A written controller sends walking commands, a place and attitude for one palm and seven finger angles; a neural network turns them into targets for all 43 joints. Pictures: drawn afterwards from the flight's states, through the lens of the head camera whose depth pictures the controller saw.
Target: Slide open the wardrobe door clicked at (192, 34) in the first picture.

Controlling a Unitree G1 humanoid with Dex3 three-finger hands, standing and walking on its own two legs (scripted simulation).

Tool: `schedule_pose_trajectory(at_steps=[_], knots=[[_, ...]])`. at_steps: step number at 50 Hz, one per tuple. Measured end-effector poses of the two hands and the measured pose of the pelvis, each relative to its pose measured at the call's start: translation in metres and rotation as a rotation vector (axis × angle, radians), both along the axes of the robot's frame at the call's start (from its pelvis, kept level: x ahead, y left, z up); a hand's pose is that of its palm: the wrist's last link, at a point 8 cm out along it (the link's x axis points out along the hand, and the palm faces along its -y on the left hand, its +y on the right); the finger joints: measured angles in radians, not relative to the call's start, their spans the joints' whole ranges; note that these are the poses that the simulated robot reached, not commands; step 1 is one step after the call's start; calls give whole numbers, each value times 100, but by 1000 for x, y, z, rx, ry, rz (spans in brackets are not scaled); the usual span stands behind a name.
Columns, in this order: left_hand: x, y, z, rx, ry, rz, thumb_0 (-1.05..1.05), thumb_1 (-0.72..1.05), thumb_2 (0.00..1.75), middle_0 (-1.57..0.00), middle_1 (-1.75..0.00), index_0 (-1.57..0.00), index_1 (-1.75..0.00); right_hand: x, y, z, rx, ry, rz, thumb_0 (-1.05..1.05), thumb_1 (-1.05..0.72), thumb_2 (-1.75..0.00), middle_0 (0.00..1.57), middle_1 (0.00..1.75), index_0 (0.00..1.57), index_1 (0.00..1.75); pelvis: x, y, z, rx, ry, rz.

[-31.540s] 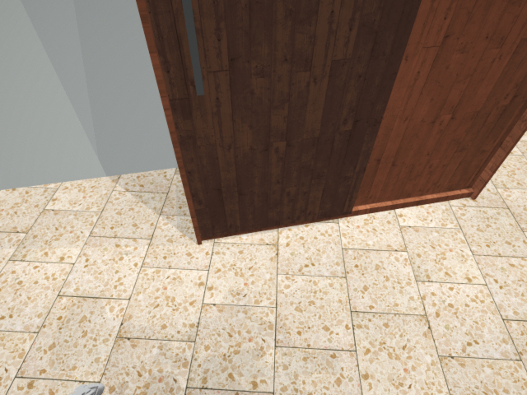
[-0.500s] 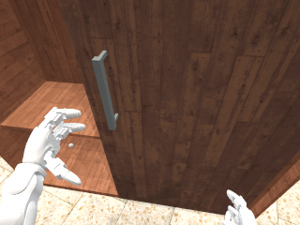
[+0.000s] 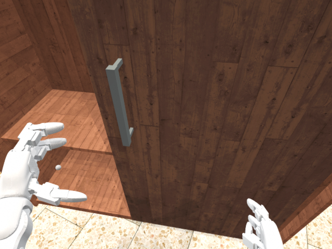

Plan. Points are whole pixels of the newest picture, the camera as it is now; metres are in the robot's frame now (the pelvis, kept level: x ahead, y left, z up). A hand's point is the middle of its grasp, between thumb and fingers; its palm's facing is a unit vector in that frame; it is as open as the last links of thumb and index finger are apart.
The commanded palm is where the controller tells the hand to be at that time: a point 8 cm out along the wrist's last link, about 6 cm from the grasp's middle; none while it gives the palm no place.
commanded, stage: draw the hand back to the body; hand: left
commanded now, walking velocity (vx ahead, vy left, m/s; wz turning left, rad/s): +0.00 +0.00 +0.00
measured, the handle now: (123, 106) +0.42 +0.18 +0.15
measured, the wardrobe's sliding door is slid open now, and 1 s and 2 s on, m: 0.63 0.63 0.63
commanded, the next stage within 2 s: step back with the hand held close in 0.94 s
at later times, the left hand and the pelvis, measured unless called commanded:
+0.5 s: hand (46, 160) +0.21 +0.27 +0.17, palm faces +0.42 -0.84 -0.35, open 9.4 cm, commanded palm +0.16 +0.30 +0.18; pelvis +0.02 +0.01 +0.01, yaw -2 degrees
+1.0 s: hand (43, 163) +0.20 +0.26 +0.17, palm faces +0.44 -0.83 -0.34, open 7.4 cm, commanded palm +0.16 +0.30 +0.18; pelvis +0.01 +0.01 +0.01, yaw -1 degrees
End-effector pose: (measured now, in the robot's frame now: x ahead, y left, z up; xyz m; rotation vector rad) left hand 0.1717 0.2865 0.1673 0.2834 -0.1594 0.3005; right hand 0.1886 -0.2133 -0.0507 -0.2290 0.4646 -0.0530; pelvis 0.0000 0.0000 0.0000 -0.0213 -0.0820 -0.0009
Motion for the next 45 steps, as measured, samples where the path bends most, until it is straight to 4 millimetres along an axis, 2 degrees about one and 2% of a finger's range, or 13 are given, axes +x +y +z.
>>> schedule_pose_trajectory(at_steps=[7,12,18,32,38,45], knots=[[-4,4,-3,43,-3,90,-1,-17,39,-24,-93,-24,-93,-6,9,-12,-8,109,2,1,-90,-90,20,30,21,30,4,6,4,5,-12,-6],[-1,9,4,76,-12,104,0,1,47,-23,-82,-24,-82,-8,11,-17,-8,151,-12,1,-90,-90,20,30,21,30,10,10,6,9,-18,-12],[2,12,13,107,-26,100,0,22,58,-23,-70,-23,-70,-5,9,-15,-4,158,-32,1,-90,-90,20,30,21,30,16,13,7,12,-20,-22],[-4,20,19,124,-32,136,1,71,82,-21,-41,-22,-41,7,4,-7,-20,143,-32,1,-90,-90,20,29,20,30,20,13,9,11,-24,-23],[-7,18,19,118,-31,142,1,83,87,-21,-34,-21,-34,8,5,-7,-16,145,-22,1,-90,-90,20,29,20,30,18,10,9,11,-27,-20],[-8,16,18,114,-22,142,2,88,89,-21,-31,-21,-31,5,5,-9,-13,153,-19,1,-90,-90,20,30,21,30,16,8,10,9,-31,-19]])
